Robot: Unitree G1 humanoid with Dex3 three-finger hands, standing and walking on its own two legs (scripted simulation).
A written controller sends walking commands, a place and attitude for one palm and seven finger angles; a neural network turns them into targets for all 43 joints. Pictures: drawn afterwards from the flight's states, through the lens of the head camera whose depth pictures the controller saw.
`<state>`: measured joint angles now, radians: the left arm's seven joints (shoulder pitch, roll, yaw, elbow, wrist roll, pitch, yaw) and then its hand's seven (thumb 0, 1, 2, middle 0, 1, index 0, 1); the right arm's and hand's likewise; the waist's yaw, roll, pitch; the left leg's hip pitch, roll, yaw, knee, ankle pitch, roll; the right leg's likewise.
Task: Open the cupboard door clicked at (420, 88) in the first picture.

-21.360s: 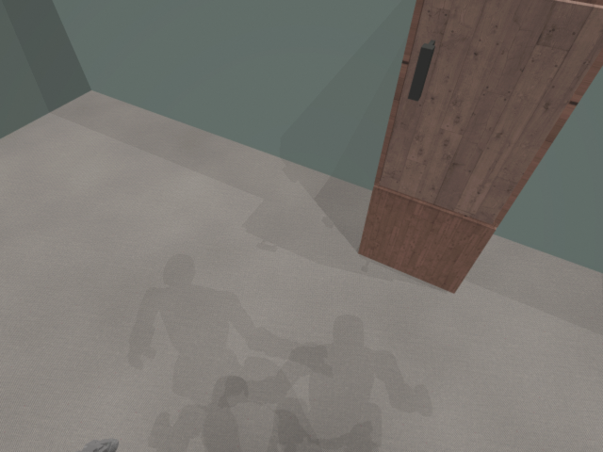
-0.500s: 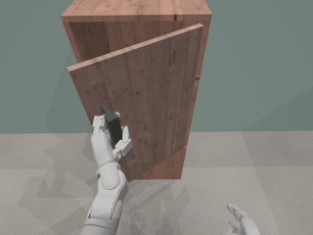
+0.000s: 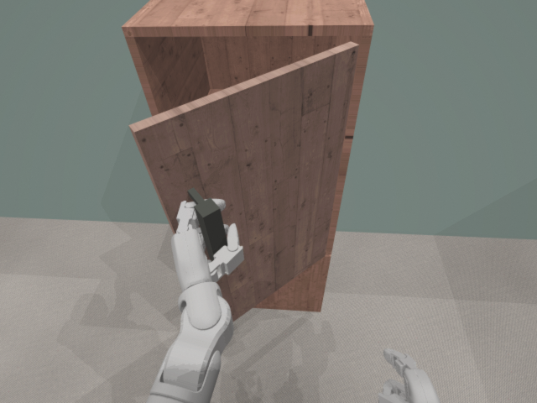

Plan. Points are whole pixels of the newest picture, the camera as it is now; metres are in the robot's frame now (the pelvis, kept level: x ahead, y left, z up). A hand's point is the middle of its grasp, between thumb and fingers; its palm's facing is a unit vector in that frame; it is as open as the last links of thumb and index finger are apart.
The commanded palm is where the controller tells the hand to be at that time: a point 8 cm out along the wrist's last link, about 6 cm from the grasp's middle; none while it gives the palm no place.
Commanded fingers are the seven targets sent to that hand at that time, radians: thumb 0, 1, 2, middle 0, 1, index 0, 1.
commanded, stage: open thumb and fingers to let go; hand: left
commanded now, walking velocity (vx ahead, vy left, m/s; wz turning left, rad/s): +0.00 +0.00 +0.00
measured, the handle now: (207, 226) +0.35 +0.12 +0.09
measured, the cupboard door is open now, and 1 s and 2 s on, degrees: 42 41 42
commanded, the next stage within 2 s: slide the hand sideways off the handle in 0.68 s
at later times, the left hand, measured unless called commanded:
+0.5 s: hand (231, 244) +0.32 +0.08 +0.10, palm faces +0.37 -0.93 +0.00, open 13.7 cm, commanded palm +0.28 +0.13 +0.09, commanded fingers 0.00 -0.50 0.30 -0.21 -0.65 -0.21 -0.65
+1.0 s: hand (215, 261) +0.29 +0.10 +0.09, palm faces -0.14 -0.99 -0.03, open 15.8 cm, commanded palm +0.27 +0.15 +0.09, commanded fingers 0.00 -0.50 0.30 -0.15 -0.30 -0.15 -0.30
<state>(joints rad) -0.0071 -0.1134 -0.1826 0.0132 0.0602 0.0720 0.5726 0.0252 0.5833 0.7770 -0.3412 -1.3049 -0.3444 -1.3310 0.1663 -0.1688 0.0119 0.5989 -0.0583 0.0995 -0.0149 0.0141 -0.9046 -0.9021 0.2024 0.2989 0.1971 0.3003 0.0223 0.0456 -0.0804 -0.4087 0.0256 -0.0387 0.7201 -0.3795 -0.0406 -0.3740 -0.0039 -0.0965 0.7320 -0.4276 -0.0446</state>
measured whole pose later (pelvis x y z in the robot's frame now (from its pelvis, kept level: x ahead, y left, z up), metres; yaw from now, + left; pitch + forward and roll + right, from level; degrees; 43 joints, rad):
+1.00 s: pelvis -0.05 +0.04 +0.00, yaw -2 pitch +2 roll -1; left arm -0.24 0.09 -0.15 0.34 -0.11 -0.15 0.06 -0.01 -0.50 0.30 -0.27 -0.42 -0.22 -0.43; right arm 0.23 -0.19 0.04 0.61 0.01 0.01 -0.06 0.01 -0.90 -0.90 0.20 0.30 0.20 0.30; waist 0.01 0.03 -0.03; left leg -0.45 0.00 0.00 0.74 -0.32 0.01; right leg -0.41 -0.03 -0.05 0.72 -0.34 0.00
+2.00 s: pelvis -0.02 +0.01 -0.01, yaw -1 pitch +4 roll +0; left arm 0.37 0.19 0.09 -0.15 -0.25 -0.18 -0.19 -0.01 -0.50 0.30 -0.16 -0.30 -0.16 -0.30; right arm 0.24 -0.24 0.02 0.53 0.02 -0.13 -0.06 0.02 -0.90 -0.90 0.20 0.30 0.20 0.30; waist 0.03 0.06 -0.07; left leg -0.45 0.03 -0.03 0.78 -0.38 -0.03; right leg -0.42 0.00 -0.08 0.77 -0.42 -0.04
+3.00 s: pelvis +0.00 +0.04 +0.03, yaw -3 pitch -4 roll -1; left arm 0.46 0.30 0.21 -0.38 -0.04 -0.06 0.12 0.00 0.12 0.56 -0.18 -0.30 -0.18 -0.30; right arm 0.20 -0.21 0.05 0.62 -0.01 -0.13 -0.08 0.02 -0.90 -0.90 0.20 0.30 0.20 0.30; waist 0.07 0.05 0.03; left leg -0.13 0.00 0.03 0.45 -0.27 0.02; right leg -0.09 -0.02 -0.03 0.41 -0.26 0.01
